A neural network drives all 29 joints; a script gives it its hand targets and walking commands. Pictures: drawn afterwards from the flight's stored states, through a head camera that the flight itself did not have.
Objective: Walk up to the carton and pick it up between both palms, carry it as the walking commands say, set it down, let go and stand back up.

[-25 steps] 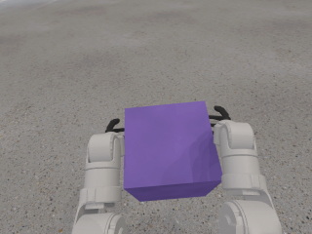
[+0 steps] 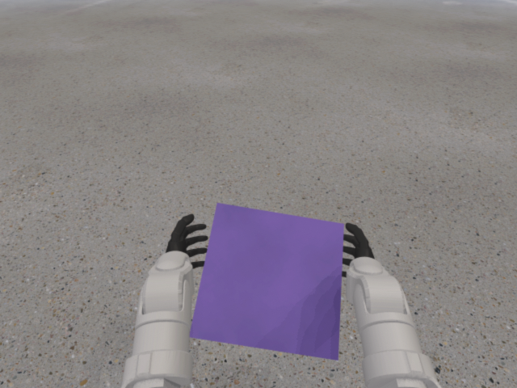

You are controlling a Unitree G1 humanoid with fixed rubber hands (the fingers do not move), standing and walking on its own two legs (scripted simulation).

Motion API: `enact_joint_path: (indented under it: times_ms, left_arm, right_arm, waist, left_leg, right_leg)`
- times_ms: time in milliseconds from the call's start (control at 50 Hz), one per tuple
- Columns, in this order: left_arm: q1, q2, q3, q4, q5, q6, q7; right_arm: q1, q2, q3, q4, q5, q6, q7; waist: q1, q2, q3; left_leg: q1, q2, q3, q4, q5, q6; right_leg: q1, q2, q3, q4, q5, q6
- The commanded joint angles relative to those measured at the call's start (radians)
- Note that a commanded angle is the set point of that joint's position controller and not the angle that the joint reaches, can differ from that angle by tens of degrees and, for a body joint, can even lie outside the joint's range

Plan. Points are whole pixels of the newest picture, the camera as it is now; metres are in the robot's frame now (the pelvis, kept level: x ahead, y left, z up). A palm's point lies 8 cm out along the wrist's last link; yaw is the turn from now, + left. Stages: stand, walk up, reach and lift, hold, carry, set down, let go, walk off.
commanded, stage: hold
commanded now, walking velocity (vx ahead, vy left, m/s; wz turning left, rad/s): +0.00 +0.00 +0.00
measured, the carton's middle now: (264, 284) +0.33 +0.05 -0.04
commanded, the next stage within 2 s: set down in 0.50 s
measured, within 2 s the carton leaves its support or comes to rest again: neither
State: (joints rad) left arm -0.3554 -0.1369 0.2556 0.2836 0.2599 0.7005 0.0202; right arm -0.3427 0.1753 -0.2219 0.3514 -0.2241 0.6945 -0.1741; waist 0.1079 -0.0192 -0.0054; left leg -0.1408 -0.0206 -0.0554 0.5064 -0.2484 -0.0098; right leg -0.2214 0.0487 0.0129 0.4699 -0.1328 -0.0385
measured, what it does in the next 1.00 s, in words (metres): stands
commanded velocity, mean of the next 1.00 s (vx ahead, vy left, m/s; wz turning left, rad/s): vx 0.00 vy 0.00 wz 0.00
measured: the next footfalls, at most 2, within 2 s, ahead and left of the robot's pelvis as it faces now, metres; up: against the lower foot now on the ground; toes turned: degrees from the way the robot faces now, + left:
none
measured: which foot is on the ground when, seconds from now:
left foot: down 0.00-1.00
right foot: down 0.00-1.00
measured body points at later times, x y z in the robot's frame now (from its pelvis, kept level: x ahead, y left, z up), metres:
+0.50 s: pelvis +0.04 +0.00 +0.01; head +0.00 +0.00 +0.46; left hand +0.32 +0.18 +0.03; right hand +0.37 -0.12 +0.06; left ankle +0.02 +0.13 -0.73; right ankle +0.08 -0.08 -0.73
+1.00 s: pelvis +0.03 +0.02 +0.00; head +0.01 +0.02 +0.45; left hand +0.30 +0.19 -0.01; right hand +0.34 -0.11 +0.01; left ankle +0.03 +0.13 -0.73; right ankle +0.08 -0.09 -0.73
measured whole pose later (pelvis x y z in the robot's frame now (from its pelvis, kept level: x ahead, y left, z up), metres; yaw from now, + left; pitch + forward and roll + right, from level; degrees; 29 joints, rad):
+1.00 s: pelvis +0.03 +0.02 +0.00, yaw +3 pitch -4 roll +0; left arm -0.22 -0.14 0.23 0.37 0.26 0.60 0.01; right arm -0.28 0.16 -0.25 0.41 -0.30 0.59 -0.02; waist 0.02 0.01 0.01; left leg -0.17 -0.06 -0.10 0.52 -0.28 0.02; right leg -0.23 0.06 0.08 0.48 -0.18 -0.01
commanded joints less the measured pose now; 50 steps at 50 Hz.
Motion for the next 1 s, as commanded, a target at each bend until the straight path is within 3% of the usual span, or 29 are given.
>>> enact_joint_path:
  times_ms: [0,80,120,160,180,200,260,280,300,380,480,500,540,560,600,620,640,660,680,720,760,780,800,820,880,900,920,940,980]
  left_arm:
    - [-0.538,-0.963,-0.405,0.284,-0.2,-0.057,-0.327]
    - [-0.571,-1.027,-0.324,0.361,-0.132,-0.026,-0.283]
    - [-0.727,-1.019,-0.326,0.281,-0.171,-0.02,-0.276]
    - [-0.698,-0.991,-0.284,0.292,-0.15,-0.039,-0.271]
    - [-0.763,-0.969,-0.282,0.276,-0.17,-0.038,-0.272]
    - [-0.734,-0.949,-0.258,0.267,-0.144,-0.055,-0.273]
    - [-0.77,-0.935,-0.329,0.058,-0.182,-0.096,-0.253]
    - [-0.728,-0.966,-0.413,-0.058,-0.216,-0.108,-0.243]
    - [-0.74,-0.934,-0.438,-0.115,-0.244,-0.113,-0.242]
    - [-0.549,-0.924,-0.483,-0.139,-0.268,-0.105,-0.252]
    - [-0.454,-0.864,-0.616,-0.258,-0.259,-0.068,-0.264]
    - [-0.483,-0.855,-0.598,-0.161,-0.282,-0.075,-0.272]
    - [-0.39,-0.838,-0.59,-0.159,-0.263,-0.078,-0.271]
    - [-0.366,-0.83,-0.588,-0.169,-0.267,-0.075,-0.259]
    - [-0.277,-0.877,-0.662,-0.261,-0.289,-0.076,-0.262]
    - [-0.273,-0.84,-0.637,-0.241,-0.295,-0.082,-0.255]
    - [-0.242,-0.812,-0.588,-0.195,-0.277,-0.086,-0.255]
    - [-0.284,-0.837,-0.625,-0.238,-0.286,-0.1,-0.264]
    - [-0.273,-0.816,-0.561,-0.194,-0.279,-0.105,-0.259]
    - [-0.223,-0.816,-0.578,-0.154,-0.285,-0.118,-0.253]
    - [-0.243,-0.869,-0.587,-0.1,-0.286,-0.126,-0.251]
    - [-0.326,-0.903,-0.63,-0.153,-0.304,-0.143,-0.262]
    - [-0.267,-0.897,-0.59,-0.135,-0.277,-0.143,-0.253]
    - [-0.35,-0.886,-0.611,-0.124,-0.282,-0.151,-0.258]
    - [-0.505,-0.909,-0.575,-0.054,-0.235,-0.176,-0.252]
    - [-0.485,-0.903,-0.535,-0.031,-0.233,-0.186,-0.25]
    - [-0.541,-0.902,-0.505,0.028,-0.207,-0.184,-0.258]
    - [-0.557,-0.879,-0.442,0.075,-0.185,-0.193,-0.254]
    - [-0.659,-0.892,-0.408,0.114,-0.169,-0.229,-0.244]
  right_arm:
    - [-0.566,0.886,0.309,0.18,0.076,-0.065,0.444]
    - [-0.63,0.836,0.189,0.182,0.031,-0.062,0.458]
    - [-0.678,0.845,0.188,0.194,0.039,-0.035,0.445]
    - [-0.691,0.888,0.223,0.187,0.063,-0.035,0.432]
    - [-0.764,0.867,0.225,0.146,0.068,-0.026,0.426]
    - [-0.733,0.918,0.257,0.159,0.067,-0.017,0.421]
    - [-0.682,1.04,0.36,0.122,0.153,-0.012,0.442]
    - [-0.602,1.04,0.396,0.051,0.19,-0.02,0.448]
    - [-0.54,1.042,0.424,0.059,0.209,-0.019,0.454]
    - [-0.379,1.011,0.469,0.016,0.232,-0.022,0.439]
    - [-0.114,0.955,0.444,-0.013,0.181,-0.02,0.398]
    - [-0.207,0.998,0.48,0.012,0.199,-0.028,0.387]
    - [-0.173,0.939,0.481,-0.021,0.19,-0.031,0.385]
    - [-0.145,0.93,0.502,0.004,0.217,-0.034,0.395]
    - [-0.138,0.956,0.578,-0.188,0.234,-0.049,0.389]
    - [-0.134,0.97,0.594,-0.151,0.257,-0.045,0.387]
    - [-0.21,0.983,0.631,-0.211,0.275,-0.046,0.388]
    - [-0.215,0.974,0.643,-0.243,0.275,-0.058,0.387]
    - [-0.239,0.947,0.624,-0.19,0.267,-0.047,0.392]
    - [-0.201,0.894,0.599,-0.208,0.236,-0.06,0.378]
    - [-0.254,0.912,0.637,-0.209,0.255,-0.081,0.384]
    - [-0.278,0.894,0.621,-0.214,0.25,-0.094,0.381]
    - [-0.27,0.922,0.632,-0.174,0.249,-0.096,0.387]
    - [-0.289,0.917,0.572,-0.14,0.232,-0.106,0.385]
    - [-0.402,0.898,0.493,-0.005,0.2,-0.149,0.411]
    - [-0.354,0.862,0.458,0.058,0.161,-0.149,0.414]
    - [-0.38,0.846,0.38,0.11,0.125,-0.166,0.417]
    - [-0.417,0.841,0.344,0.185,0.103,-0.17,0.422]
    - [-0.513,0.807,0.262,0.221,0.057,-0.219,0.424]
  waist:
    - [-0.082,0.206,-0.189]
    - [-0.125,0.247,-0.007]
    - [-0.165,0.13,0.002]
    - [-0.118,0.005,-0.014]
    - [-0.128,0.023,0.007]
    - [-0.117,-0.088,-0.038]
    - [-0.052,-0.031,-0.198]
    - [-0.072,0.003,-0.288]
    - [-0.053,-0.079,-0.366]
    - [-0.043,-0.026,-0.453]
    - [-0.151,0.136,-0.325]
    - [-0.11,0.054,-0.267]
    - [-0.128,0.049,-0.219]
    - [-0.096,0.091,-0.238]
    - [-0.139,0.04,-0.336]
    - [-0.09,0.007,-0.312]
    - [-0.04,-0.033,-0.331]
    - [-0.086,-0.022,-0.363]
    - [-0.036,-0.071,-0.282]
    - [-0.087,-0.067,-0.238]
    - [-0.086,-0.045,-0.289]
    - [-0.115,0.014,-0.303]
    - [-0.043,0.011,-0.271]
    - [-0.108,0.015,-0.302]
    - [-0.102,0.128,-0.223]
    - [-0.105,0.074,-0.163]
    - [-0.137,0.113,-0.175]
    - [-0.107,0.131,-0.126]
    - [-0.164,0.087,-0.195]
  left_leg:
    - [-0.24,0.025,-0.065,-0.29,-0.304,0.042]
    - [-0.209,0.051,-0.135,-0.35,-0.289,0.017]
    - [-0.134,0.028,-0.117,-0.299,-0.227,0.018]
    - [-0.098,0.021,-0.122,-0.269,-0.161,0.018]
    - [-0.142,0.005,-0.112,-0.256,-0.196,0.024]
    - [-0.091,0.009,-0.102,-0.233,-0.138,0.031]
    - [-0.091,-0.003,-0.086,-0.223,-0.016,0.061]
    - [-0.06,0.001,-0.077,-0.217,0.098,0.059]
    - [-0.034,-0.004,-0.078,-0.196,0.141,0.056]
    - [0.038,-0.014,-0.061,-0.19,0.245,0.051]
    - [0.047,-0.046,-0.053,-0.203,0.252,0.027]
    - [-0.019,-0.03,-0.039,-0.205,0.227,0.026]
    - [-0.041,-0.035,-0.044,-0.215,0.287,0.024]
    - [-0.034,-0.042,-0.035,-0.202,0.288,0.016]
    - [-0.028,-0.037,-0.066,-0.194,0.422,0.005]
    - [-0.057,-0.032,-0.075,-0.192,0.436,0.012]
    - [-0.055,-0.035,-0.072,-0.189,0.351,0.027]
    - [-0.041,-0.049,-0.062,-0.196,0.323,0.028]
    - [-0.1,-0.042,-0.066,-0.191,0.272,0.046]
    - [-0.12,-0.03,-0.091,-0.199,0.307,0.042]
    - [-0.09,-0.039,-0.075,-0.167,0.285,0.052]
    - [-0.091,-0.038,-0.081,-0.148,0.29,0.043]
    - [-0.106,-0.031,-0.082,-0.155,0.278,0.044]
    - [-0.099,-0.029,-0.06,-0.129,0.24,0.036]
    - [-0.14,-0.018,-0.062,-0.127,-0.014,0.038]
    - [-0.175,-0.004,-0.082,-0.129,-0.014,0.04]
    - [-0.232,-0.018,-0.07,-0.12,-0.12,0.037]
    - [-0.262,-0.008,-0.071,-0.125,-0.19,0.044]
    - [-0.277,-0.005,-0.103,-0.086,-0.19,0.035]
  right_leg:
    - [0.355,0.042,0.046,-0.032,-0.173,0.022]
    - [0.349,0.032,0.048,-0.063,-0.138,-0.008]
    - [0.267,0.023,0.046,-0.106,-0.184,-0.024]
    - [0.252,-0.004,0.046,-0.143,-0.223,-0.024]
    - [0.266,-0.019,0.056,-0.155,-0.267,-0.007]
    - [0.236,-0.029,0.081,-0.163,-0.26,0.0]
    - [0.341,-0.014,0.09,-0.115,-0.059,0.034]
    - [0.369,0.004,0.086,-0.076,0.084,0.032]
    - [0.386,-0.002,0.095,-0.089,0.113,0.045]
    - [0.416,-0.018,0.131,-0.097,0.252,0.064]
    - [0.391,-0.027,0.167,-0.129,0.349,0.056]
    - [0.382,-0.027,0.164,-0.133,0.337,0.051]
    - [0.384,-0.018,0.155,-0.116,0.442,0.049]
    - [0.408,-0.023,0.164,-0.124,0.443,0.042]
    - [0.514,-0.015,0.16,-0.107,0.598,0.057]
    - [0.504,-0.025,0.177,-0.09,0.651,0.067]
    - [0.512,-0.032,0.172,-0.076,0.591,0.079]
    - [0.525,-0.034,0.162,-0.085,0.594,0.076]
    - [0.479,-0.033,0.153,-0.074,0.522,0.079]
    - [0.464,-0.012,0.134,-0.062,0.494,0.076]
    - [0.385,-0.005,0.121,-0.059,0.376,0.056]
    - [0.371,-0.004,0.118,-0.058,0.334,0.045]
    - [0.33,0.01,0.118,-0.045,0.263,0.037]
    - [0.336,-0.009,0.13,-0.06,0.265,0.041]
    - [0.167,-0.003,0.114,-0.019,-0.027,0.01]
    - [0.129,0.007,0.095,-0.005,-0.049,0.005]
    - [0.143,0.001,0.109,-0.005,-0.124,-0.013]
    - [0.076,0.007,0.092,0.024,-0.197,-0.015]
    - [0.052,0.021,0.08,0.062,-0.186,-0.022]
